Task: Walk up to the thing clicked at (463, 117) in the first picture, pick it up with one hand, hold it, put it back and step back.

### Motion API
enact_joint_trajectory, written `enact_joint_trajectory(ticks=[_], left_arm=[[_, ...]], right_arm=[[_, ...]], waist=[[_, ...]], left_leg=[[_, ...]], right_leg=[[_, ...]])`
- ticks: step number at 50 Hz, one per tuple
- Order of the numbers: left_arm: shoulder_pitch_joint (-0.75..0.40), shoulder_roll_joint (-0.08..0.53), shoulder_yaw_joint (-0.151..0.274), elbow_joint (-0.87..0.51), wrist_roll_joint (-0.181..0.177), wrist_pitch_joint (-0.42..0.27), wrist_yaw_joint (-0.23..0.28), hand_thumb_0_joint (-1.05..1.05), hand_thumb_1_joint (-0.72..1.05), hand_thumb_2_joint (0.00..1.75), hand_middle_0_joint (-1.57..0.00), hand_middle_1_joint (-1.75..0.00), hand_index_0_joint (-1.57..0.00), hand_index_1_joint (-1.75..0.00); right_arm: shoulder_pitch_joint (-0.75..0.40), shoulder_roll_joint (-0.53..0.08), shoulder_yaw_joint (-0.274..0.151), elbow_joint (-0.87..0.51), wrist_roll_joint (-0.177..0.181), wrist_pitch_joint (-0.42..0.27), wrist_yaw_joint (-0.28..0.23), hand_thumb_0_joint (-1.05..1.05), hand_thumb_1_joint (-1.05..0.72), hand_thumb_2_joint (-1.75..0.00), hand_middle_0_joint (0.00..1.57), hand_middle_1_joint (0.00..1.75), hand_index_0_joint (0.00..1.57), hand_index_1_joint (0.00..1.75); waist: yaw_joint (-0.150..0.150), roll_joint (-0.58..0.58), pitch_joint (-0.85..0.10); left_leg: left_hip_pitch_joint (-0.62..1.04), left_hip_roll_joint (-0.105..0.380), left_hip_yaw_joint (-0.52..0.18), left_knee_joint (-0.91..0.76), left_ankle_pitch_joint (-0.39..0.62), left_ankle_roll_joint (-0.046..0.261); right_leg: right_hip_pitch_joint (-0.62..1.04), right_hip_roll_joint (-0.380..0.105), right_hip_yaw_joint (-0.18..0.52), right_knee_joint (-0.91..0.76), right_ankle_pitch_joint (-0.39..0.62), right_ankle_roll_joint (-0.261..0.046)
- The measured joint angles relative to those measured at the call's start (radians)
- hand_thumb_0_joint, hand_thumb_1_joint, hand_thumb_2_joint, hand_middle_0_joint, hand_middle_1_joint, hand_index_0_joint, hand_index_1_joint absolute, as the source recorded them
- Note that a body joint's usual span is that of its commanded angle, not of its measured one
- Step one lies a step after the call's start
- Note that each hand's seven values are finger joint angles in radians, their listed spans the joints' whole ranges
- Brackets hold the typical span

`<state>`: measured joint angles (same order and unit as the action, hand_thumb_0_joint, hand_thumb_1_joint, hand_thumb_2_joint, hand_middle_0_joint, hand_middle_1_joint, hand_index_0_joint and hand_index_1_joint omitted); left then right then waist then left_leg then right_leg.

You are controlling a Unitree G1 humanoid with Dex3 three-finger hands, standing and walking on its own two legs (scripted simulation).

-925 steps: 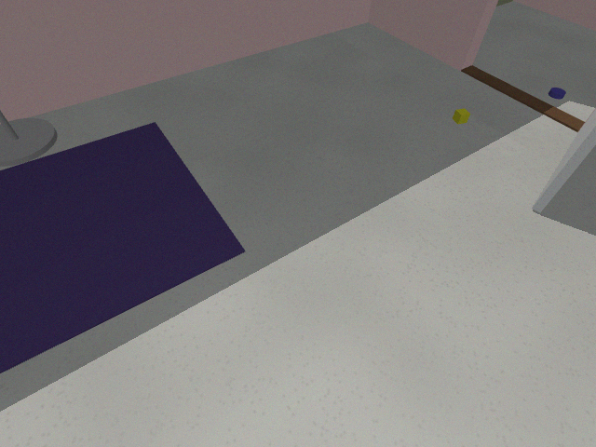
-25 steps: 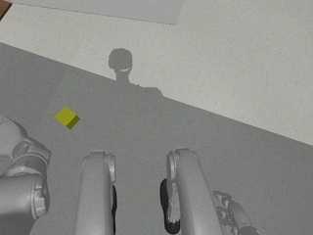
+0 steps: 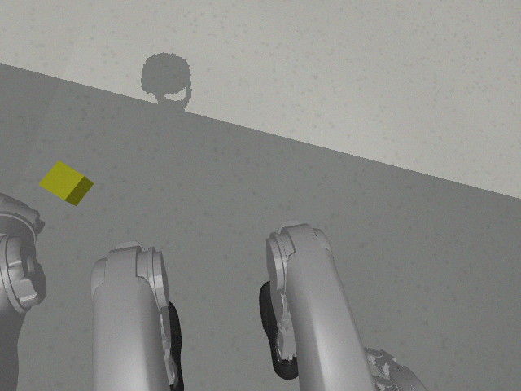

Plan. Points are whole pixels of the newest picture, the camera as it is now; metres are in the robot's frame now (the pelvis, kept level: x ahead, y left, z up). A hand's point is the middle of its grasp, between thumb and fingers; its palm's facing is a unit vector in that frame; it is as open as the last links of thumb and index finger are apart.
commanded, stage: rise first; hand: left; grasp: from above
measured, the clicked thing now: (67, 184) +0.49 +0.32 -0.32
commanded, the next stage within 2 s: none
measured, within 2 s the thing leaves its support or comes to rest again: neither
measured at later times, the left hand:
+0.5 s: hand (18, 204) +0.42 +0.34 -0.20, palm faces -0.16 -0.40 -0.90, open 13.7 cm
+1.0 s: hand (25, 196) +0.43 +0.34 -0.21, palm faces -0.16 -0.39 -0.91, open 13.0 cm
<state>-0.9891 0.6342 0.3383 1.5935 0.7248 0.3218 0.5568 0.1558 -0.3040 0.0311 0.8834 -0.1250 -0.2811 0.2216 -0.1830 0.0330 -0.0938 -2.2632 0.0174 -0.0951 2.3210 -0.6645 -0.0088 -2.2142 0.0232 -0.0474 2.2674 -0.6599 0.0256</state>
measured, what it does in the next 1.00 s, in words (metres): stands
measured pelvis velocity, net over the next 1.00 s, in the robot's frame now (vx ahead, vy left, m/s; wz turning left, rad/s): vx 0.00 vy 0.00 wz -0.06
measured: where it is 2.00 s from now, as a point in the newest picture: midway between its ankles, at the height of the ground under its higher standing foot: (226, 357)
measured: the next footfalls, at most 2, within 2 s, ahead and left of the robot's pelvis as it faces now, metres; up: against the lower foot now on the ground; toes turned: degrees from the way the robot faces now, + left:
none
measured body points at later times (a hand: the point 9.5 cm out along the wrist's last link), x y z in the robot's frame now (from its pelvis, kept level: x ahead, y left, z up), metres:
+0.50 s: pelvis +0.00 +0.00 -0.03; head +0.25 +0.04 +0.34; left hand +0.42 +0.36 -0.14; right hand +0.05 -0.26 -0.15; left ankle +0.09 +0.13 -0.32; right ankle +0.10 -0.12 -0.32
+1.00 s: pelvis +0.00 +0.00 -0.04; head +0.26 +0.04 +0.33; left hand +0.44 +0.35 -0.16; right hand +0.02 -0.26 -0.14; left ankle +0.09 +0.13 -0.32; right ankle +0.10 -0.12 -0.32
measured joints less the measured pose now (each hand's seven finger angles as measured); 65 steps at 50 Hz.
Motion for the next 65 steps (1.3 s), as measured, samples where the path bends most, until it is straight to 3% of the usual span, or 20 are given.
enact_joint_trajectory(ticks=[10, 23, 42, 65], left_arm=[[-0.024, 0.032, 0.051, 0.002, 0.045, -0.034, -0.01, 0.0, -0.47, 0.99, -0.19, -0.91, -0.16, -0.93], [-0.078, 0.086, 0.095, 0.072, 0.043, -0.016, 0.042, 0.0, -0.48, 0.99, -0.2, -0.87, -0.17, -0.91], [-0.096, 0.146, 0.113, 0.071, 0.052, -0.006, 0.041, 0.0, -0.37, 0.88, -0.29, -0.81, -0.26, -0.84], [-0.147, 0.212, 0.109, 0.14, 0.05, -0.002, 0.092, 0.0, -0.29, 0.8, -0.37, -0.73, -0.35, -0.77]], right_arm=[[-0.026, -0.014, 0.002, -0.01, -0.016, -0.013, 0.022, 0.0, -0.91, -0.9, 0.2, 0.3, 0.19, 0.3], [-0.031, -0.008, 0.038, -0.008, -0.037, -0.031, 0.041, 0.0, -0.91, -0.9, 0.2, 0.3, 0.19, 0.3], [0.008, -0.04, 0.063, -0.01, -0.043, -0.033, 0.08, 0.0, -0.92, -0.9, 0.2, 0.3, 0.19, 0.3], [-0.015, -0.045, 0.109, -0.028, -0.054, -0.067, 0.1, 0.0, -0.92, -0.9, 0.19, 0.3, 0.19, 0.3]], waist=[[-0.002, -0.009, 0.052], [-0.021, -0.021, 0.086], [-0.061, -0.029, 0.122], [-0.091, -0.054, 0.158]], left_leg=[[-0.048, 0.001, -0.016, 0.07, -0.007, -0.01], [-0.078, 0.003, -0.035, 0.116, -0.015, -0.009], [-0.095, 0.005, -0.061, 0.148, -0.025, -0.008], [-0.087, 0.008, -0.083, 0.155, -0.024, -0.008]], right_leg=[[-0.053, 0.006, -0.012, 0.067, 0.001, -0.006], [-0.075, 0.012, -0.026, 0.097, 0.001, -0.001], [-0.084, 0.019, -0.048, 0.108, 0.001, 0.003], [-0.068, 0.026, -0.067, 0.097, 0.013, 0.006]])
